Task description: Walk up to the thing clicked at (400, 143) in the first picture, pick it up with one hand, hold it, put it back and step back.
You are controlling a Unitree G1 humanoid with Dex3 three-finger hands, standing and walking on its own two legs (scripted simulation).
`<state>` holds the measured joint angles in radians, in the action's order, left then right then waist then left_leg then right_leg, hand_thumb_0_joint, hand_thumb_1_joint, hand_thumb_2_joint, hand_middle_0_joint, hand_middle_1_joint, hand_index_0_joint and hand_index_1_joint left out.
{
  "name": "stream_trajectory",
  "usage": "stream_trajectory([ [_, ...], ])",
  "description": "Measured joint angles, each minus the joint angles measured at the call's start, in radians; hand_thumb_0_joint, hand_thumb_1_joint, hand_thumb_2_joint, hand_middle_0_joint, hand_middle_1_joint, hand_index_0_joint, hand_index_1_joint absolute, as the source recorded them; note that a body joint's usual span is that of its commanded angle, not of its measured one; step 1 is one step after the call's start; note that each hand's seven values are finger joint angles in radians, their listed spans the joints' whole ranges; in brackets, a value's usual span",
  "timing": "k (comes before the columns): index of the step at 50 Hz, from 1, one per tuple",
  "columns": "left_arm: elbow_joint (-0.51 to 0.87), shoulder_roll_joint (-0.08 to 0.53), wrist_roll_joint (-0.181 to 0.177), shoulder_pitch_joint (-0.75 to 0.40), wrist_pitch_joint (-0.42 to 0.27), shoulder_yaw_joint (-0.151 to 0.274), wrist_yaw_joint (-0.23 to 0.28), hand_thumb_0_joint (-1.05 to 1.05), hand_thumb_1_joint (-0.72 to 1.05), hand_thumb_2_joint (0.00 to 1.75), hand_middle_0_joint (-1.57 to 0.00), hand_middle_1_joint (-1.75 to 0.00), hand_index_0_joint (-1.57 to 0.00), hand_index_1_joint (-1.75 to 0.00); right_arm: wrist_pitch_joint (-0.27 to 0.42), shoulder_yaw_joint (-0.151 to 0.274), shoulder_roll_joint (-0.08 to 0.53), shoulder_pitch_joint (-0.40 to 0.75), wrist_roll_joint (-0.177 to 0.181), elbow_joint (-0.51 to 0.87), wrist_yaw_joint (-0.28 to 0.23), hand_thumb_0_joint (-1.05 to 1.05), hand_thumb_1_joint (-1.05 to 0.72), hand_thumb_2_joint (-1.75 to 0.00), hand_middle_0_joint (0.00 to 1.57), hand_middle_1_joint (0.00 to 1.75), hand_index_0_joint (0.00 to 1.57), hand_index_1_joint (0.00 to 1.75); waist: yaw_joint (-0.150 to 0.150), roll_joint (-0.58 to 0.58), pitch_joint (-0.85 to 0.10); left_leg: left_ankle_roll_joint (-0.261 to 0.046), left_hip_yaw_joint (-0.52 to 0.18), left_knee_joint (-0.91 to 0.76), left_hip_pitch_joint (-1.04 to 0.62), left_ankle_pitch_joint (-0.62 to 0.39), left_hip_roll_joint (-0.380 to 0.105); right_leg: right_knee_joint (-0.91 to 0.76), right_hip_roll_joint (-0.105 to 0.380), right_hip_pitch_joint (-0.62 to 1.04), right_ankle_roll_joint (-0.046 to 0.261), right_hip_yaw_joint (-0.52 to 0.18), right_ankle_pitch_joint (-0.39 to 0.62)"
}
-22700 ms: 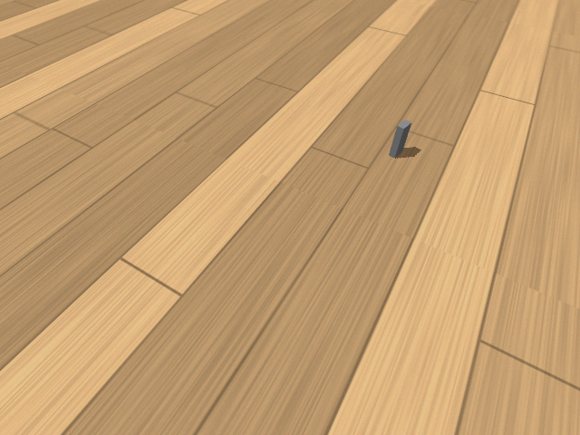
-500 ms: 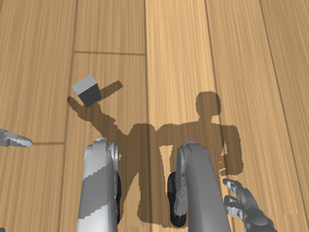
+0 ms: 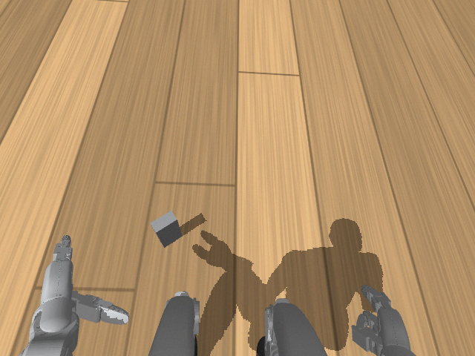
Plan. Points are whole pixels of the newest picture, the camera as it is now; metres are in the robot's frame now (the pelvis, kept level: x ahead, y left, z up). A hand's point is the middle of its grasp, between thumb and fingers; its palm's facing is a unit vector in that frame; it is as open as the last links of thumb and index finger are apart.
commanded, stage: home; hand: left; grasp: from the side
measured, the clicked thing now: (167, 230) +0.48 +0.22 -0.55
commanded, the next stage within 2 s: stand in 1.92 s
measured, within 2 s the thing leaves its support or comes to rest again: neither
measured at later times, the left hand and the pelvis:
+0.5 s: hand (97, 311) +0.19 +0.20 +0.02, palm faces +0.14 -0.94 -0.30, open 17.5 cm; pelvis +0.02 +0.01 +0.07, yaw +2 degrees
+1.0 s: hand (108, 311) +0.19 +0.18 +0.02, palm faces +0.13 -0.95 -0.30, open 17.3 cm; pelvis +0.02 +0.00 +0.08, yaw +2 degrees
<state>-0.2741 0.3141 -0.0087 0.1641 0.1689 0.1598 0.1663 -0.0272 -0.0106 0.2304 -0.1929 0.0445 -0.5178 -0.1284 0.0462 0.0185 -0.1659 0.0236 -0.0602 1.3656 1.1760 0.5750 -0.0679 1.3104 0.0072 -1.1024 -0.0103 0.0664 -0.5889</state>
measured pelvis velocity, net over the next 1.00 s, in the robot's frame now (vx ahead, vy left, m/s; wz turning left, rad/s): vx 0.02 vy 0.00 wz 0.03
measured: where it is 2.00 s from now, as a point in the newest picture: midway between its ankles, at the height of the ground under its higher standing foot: outside the picture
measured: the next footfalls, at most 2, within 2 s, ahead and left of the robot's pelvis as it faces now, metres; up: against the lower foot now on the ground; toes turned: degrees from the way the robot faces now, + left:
none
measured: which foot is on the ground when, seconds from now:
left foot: down 0.00-1.00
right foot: down 0.00-1.00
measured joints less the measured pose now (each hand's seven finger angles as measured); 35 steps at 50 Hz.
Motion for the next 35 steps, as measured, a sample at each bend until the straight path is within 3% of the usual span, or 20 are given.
stream_trajectory([
  [11,0.221,-0.072,-0.01,0.23,0.09,-0.135,0.029,-0.01,-0.56,0.04,-0.06,-0.05,-0.05,-0.05,0.045,-0.012,-0.023,-0.089,-0.012,0.025,-0.051,0.01,-0.9,-0.9,0.21,0.3,0.2,0.3,0.005,0.023,-0.004,-0.012,0.025,-0.269,-0.352,-0.062,0.005,-0.29,0.003,0.356,-0.013,-0.009,0.078],
  [16,0.307,-0.092,-0.01,0.304,0.104,-0.173,0.021,-0.01,-0.55,0.05,-0.06,-0.05,-0.05,-0.05,0.066,-0.017,-0.03,-0.096,-0.018,0.045,-0.058,0.01,-0.9,-0.9,0.21,0.3,0.2,0.3,-0.005,0.032,0.001,-0.016,0.031,-0.327,-0.44,-0.076,0.009,-0.351,0.007,0.445,-0.018,-0.012,0.095],
  [26,0.315,-0.101,-0.002,0.323,0.107,-0.173,-0.006,-0.01,-0.54,0.05,-0.06,-0.05,-0.05,-0.05,0.11,-0.024,-0.031,-0.069,-0.034,0.056,-0.054,0.01,-0.9,-0.9,0.21,0.3,0.2,0.3,-0.029,0.026,0.044,-0.011,0.031,-0.372,-0.497,-0.1,0.015,-0.384,0.011,0.498,-0.014,-0.01,0.11],
  [35,0.296,-0.109,0.001,0.301,0.107,-0.172,-0.013,-0.01,-0.53,0.06,-0.06,-0.06,-0.05,-0.05,0.128,-0.018,-0.021,-0.073,-0.038,0.027,-0.055,0.01,-0.9,-0.9,0.21,0.3,0.2,0.3,-0.028,0.022,0.058,-0.004,0.026,-0.389,-0.517,-0.108,0.012,-0.395,0.008,0.517,-0.007,-0.005,0.114],
])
